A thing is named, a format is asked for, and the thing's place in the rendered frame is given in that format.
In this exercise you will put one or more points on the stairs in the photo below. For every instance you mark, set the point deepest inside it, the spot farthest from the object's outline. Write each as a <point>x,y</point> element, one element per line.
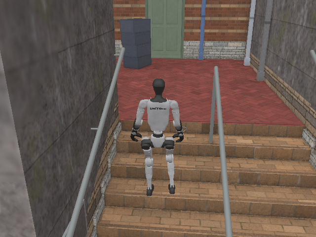
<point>272,184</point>

